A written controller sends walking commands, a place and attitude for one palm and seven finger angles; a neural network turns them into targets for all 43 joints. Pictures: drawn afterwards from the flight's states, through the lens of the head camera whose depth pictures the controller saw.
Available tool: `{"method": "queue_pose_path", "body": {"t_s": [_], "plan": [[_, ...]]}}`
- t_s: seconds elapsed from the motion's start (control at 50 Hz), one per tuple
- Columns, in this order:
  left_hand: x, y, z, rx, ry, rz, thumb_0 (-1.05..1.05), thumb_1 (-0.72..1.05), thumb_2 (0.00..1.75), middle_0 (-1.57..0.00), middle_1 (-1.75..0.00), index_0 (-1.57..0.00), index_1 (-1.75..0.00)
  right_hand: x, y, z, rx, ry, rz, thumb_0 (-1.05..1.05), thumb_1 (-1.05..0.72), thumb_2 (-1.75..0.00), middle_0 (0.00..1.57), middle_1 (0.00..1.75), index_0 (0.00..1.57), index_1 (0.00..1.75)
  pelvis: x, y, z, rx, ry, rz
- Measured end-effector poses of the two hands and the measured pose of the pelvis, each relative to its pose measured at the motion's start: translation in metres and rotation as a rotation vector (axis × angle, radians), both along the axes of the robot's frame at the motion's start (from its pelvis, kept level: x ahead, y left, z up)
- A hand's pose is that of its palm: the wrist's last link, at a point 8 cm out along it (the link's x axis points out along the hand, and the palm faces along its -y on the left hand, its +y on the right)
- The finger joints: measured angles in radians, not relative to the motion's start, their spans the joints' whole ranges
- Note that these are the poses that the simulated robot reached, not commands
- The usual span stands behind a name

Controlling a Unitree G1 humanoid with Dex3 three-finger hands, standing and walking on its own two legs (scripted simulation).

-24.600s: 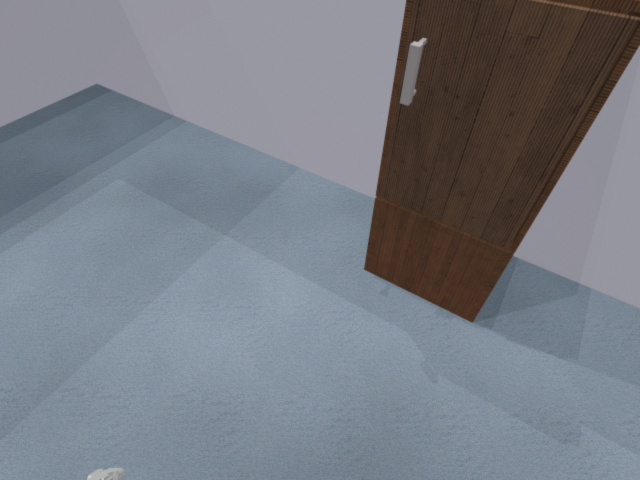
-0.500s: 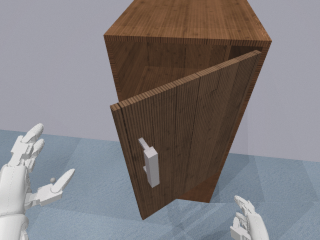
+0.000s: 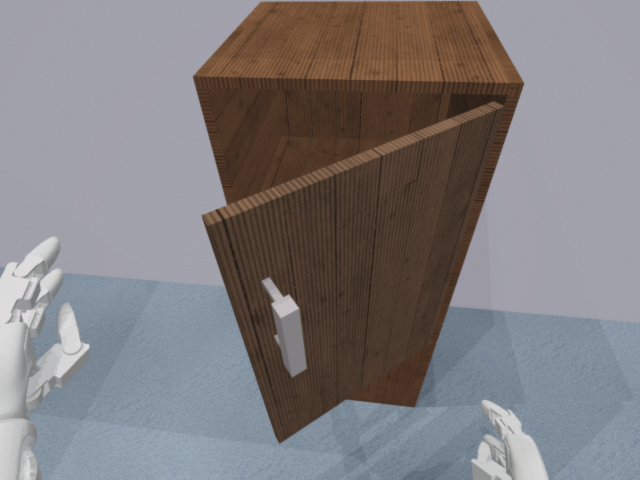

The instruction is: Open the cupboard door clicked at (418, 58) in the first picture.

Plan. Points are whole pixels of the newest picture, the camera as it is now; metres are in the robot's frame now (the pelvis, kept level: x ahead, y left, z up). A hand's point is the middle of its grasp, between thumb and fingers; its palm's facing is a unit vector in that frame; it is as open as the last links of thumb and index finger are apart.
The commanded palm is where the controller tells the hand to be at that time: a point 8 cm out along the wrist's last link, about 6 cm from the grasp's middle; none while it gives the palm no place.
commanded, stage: draw the hand back to the body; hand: left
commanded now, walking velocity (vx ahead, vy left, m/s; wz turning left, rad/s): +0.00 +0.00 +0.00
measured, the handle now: (282, 327) +0.28 +0.09 +0.07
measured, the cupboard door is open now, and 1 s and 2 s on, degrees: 40 40 40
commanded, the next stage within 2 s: step back with the hand held close in 0.04 s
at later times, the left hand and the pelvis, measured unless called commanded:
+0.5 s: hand (62, 377) +0.16 +0.27 +0.14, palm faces +0.34 -0.80 -0.50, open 7.4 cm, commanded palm +0.10 +0.31 +0.17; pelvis -0.04 +0.01 +0.00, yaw -1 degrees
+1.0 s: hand out of the picture +0.08 +0.30 +0.15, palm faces +0.45 -0.78 -0.43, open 7.4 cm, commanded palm +0.01 +0.34 +0.17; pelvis -0.12 +0.04 -0.02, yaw +1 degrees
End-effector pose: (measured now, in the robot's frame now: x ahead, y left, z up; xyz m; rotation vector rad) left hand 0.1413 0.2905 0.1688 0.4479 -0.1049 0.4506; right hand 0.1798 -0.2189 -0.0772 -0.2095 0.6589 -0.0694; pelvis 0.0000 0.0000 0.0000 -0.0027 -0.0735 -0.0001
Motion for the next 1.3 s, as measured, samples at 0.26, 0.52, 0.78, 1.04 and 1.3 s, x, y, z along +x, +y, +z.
{"method": "queue_pose_path", "body": {"t_s": [0.26,0.52,0.78,1.04,1.3], "plan": [[-0.007,0.011,0.009,0.053,-0.039,0.010,0.02,0.89,0.90,-0.22,-0.31,-0.21,-0.30,-0.012,0.000,-0.001,0.001,0.019,0.002,0.02,-0.90,-0.90,0.21,0.30,0.20,0.30,-0.014,-0.002,0.000,-0.012,0.015,0.011],[-0.022,0.015,-0.003,0.111,0.056,-0.099,0.02,0.89,0.90,-0.22,-0.31,-0.21,-0.30,-0.056,-0.010,-0.001,-0.056,0.085,-0.116,0.02,-0.91,-0.90,0.21,0.30,0.20,0.30,-0.045,0.016,-0.005,-0.006,0.065,-0.013],[-0.077,0.031,0.002,0.154,-0.058,-0.060,0.02,0.89,0.90,-0.22,-0.31,-0.21,-0.30,-0.107,0.010,-0.006,-0.055,0.052,-0.078,0.01,-0.90,-0.90,0.21,0.30,0.20,0.30,-0.092,0.024,-0.016,-0.019,0.058,0.000],[-0.107,0.051,0.006,0.153,-0.150,-0.064,0.02,0.88,0.90,-0.22,-0.31,-0.21,-0.30,-0.160,0.023,-0.011,-0.095,0.092,-0.088,0.02,-0.90,-0.90,0.21,0.30,0.20,0.30,-0.129,0.038,-0.019,-0.065,0.049,0.029],[-0.151,0.020,0.004,0.133,-0.075,-0.129,0.02,0.89,0.90,-0.21,-0.31,-0.21,-0.30,-0.182,0.026,-0.018,-0.015,0.100,-0.009,0.01,-0.90,-0.90,0.21,0.30,0.20,0.30,-0.179,0.020,-0.013,-0.039,0.114,-0.020]]}}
